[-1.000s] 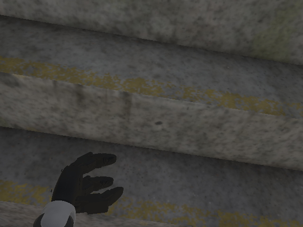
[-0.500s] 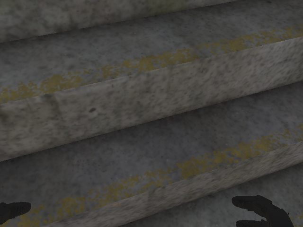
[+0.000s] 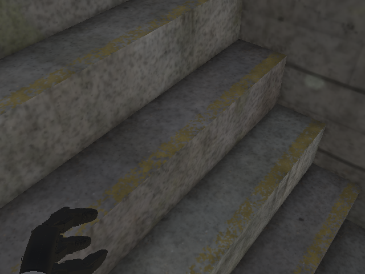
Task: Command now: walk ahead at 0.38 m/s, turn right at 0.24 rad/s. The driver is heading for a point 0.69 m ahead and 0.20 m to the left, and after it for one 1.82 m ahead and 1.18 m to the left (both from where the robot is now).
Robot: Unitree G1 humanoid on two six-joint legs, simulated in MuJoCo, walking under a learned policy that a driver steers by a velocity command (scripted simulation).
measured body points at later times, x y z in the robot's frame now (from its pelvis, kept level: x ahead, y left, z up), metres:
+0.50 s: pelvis -0.08 -0.05 -0.21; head -0.09 -0.01 +0.24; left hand +0.03 +0.22 -0.34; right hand +0.07 -0.32 -0.28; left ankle -0.24 +0.03 -0.73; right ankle -0.05 -0.16 -0.93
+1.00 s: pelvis -0.13 +0.06 -0.20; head -0.13 +0.11 +0.25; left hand -0.20 +0.35 -0.35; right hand +0.20 +0.01 -0.21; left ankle -0.19 +0.14 -0.67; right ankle -0.05 -0.16 -0.92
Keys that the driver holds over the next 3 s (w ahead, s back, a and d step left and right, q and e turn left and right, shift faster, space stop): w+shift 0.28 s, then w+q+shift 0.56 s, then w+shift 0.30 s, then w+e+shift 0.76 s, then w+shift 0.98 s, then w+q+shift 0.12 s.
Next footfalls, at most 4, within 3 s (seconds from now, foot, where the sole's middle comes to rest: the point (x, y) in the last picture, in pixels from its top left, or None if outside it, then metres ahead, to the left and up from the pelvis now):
0.16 left None -0.17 0.07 -0.97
0.36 right None -0.01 -0.17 -0.97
0.96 left None -0.17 0.15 -0.71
1.16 left None -0.21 0.06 -0.97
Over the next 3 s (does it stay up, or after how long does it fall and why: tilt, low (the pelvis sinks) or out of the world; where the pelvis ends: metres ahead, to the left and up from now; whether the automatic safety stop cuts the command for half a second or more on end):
stays up -0.24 0.02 -0.22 its command is cut before an obstacle after 1.4 s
